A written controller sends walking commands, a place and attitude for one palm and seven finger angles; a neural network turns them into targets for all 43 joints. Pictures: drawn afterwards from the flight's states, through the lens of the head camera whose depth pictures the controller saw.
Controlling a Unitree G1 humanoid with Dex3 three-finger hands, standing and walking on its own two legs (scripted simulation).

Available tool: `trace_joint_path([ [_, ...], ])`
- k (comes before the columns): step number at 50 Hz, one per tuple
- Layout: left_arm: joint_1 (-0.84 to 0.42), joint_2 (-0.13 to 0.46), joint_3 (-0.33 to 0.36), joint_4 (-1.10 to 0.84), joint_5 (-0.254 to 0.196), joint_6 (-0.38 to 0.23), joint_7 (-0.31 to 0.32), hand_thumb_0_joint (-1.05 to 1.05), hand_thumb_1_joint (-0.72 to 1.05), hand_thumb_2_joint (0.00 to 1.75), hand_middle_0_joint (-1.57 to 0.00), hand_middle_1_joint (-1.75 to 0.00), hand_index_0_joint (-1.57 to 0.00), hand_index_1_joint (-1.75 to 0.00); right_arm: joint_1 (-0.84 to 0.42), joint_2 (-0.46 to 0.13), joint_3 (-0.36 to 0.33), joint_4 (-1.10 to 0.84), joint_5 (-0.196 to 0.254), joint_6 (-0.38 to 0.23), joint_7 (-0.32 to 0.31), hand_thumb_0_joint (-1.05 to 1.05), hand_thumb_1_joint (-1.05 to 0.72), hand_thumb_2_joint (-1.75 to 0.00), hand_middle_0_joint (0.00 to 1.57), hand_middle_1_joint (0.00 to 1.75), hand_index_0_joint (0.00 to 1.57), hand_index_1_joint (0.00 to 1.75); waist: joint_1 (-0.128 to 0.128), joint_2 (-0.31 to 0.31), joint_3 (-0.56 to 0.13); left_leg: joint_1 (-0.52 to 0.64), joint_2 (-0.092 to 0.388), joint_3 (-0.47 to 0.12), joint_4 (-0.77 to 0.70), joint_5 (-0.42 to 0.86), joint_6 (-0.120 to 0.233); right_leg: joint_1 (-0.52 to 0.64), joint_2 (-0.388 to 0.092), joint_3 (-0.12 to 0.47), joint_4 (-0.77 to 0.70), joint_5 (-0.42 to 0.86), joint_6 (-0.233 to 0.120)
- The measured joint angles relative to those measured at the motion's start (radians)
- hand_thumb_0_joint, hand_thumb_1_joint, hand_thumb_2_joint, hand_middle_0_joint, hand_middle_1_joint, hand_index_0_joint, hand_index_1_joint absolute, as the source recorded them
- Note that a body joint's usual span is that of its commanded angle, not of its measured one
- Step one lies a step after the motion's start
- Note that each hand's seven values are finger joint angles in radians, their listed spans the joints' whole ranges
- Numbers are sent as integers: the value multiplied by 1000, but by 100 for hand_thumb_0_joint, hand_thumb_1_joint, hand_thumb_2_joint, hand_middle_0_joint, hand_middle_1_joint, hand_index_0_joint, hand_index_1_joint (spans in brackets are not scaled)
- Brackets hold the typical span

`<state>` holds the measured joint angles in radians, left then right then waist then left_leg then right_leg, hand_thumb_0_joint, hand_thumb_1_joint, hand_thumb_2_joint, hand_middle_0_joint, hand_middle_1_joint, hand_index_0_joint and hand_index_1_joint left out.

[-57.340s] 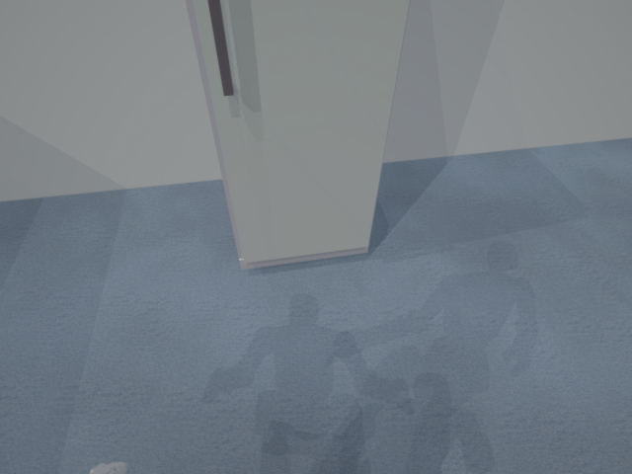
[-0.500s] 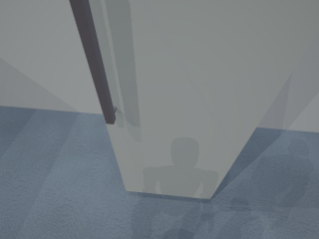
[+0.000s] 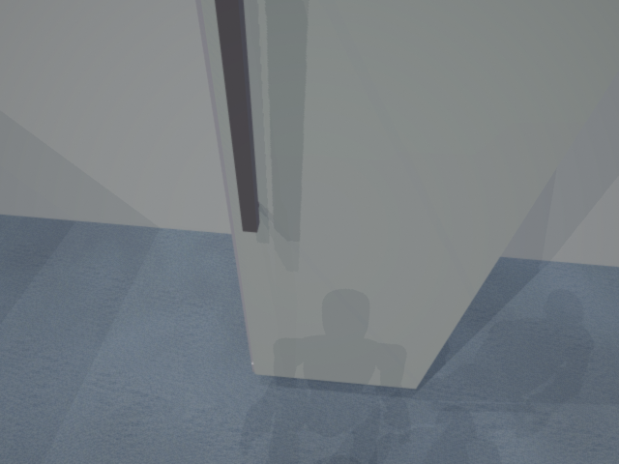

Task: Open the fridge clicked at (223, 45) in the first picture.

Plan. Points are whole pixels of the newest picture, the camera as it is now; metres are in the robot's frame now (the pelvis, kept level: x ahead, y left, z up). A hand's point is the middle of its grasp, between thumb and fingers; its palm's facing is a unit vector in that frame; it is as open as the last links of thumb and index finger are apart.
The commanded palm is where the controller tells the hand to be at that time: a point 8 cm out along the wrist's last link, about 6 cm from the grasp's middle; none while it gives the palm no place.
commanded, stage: look again from close up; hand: left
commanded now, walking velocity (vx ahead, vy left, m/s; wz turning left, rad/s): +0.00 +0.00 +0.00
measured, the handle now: (241, 79) +0.49 +0.13 +0.27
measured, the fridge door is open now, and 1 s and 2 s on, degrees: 0 0 0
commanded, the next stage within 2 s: raise the hand to about handle height in 1.34 s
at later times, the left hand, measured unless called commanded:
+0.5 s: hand out of the picture -0.05 +0.15 -0.18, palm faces +0.02 -0.99 -0.15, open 7.3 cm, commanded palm none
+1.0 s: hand out of the picture -0.03 +0.14 -0.18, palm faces +0.02 -0.99 -0.16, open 7.3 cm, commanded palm none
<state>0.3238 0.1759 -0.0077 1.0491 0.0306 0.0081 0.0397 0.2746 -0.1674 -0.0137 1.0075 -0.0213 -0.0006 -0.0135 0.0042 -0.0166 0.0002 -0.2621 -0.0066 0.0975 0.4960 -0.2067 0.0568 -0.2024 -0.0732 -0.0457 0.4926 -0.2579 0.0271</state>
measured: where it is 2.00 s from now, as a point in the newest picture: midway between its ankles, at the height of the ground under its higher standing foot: outside the picture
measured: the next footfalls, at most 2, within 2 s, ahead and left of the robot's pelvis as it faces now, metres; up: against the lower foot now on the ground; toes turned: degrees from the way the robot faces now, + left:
none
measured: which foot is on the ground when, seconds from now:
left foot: down 0.00-1.00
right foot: down 0.00-1.00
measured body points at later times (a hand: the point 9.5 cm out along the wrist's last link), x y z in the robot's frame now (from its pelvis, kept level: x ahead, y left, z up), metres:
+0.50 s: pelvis -0.01 -0.01 +0.00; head -0.01 +0.00 +0.45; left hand -0.05 +0.20 -0.16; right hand -0.02 -0.22 -0.15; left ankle +0.04 +0.08 -0.74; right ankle +0.01 -0.15 -0.74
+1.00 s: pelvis -0.01 -0.01 +0.00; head -0.01 -0.01 +0.45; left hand -0.03 +0.20 -0.16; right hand -0.03 -0.23 -0.16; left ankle +0.04 +0.08 -0.74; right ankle +0.01 -0.15 -0.74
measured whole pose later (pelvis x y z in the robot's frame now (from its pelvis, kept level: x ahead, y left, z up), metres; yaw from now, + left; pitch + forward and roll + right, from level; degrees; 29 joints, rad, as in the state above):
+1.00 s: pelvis -0.01 -0.01 +0.00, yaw +0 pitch -2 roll +0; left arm 0.35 0.13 -0.01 1.09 0.02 -0.01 0.04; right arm 0.31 -0.12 -0.01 1.11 -0.02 -0.01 -0.01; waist 0.00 -0.01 0.02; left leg -0.26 0.01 0.09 0.45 -0.16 0.03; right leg -0.21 -0.05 -0.05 0.45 -0.21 0.03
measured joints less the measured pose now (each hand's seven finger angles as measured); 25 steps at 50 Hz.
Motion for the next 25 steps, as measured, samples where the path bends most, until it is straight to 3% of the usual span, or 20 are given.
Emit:
trace_joint_path([
  [9,32,4,-1,12,-4,0,-3,0,91,90,-20,-30,-20,-29,48,12,9,40,1,8,9,1,-92,-90,20,30,20,30,-4,4,2,-6,-8,3,-36,33,5,-12,-6,3,-22,26,8],
  [25,54,-50,-13,51,-8,-12,-1,0,91,90,-20,-30,-20,-29,44,40,10,84,7,-1,5,1,-91,-90,20,30,20,30,-3,3,15,-8,6,0,-46,47,-9,-16,8,3,-32,42,11],
])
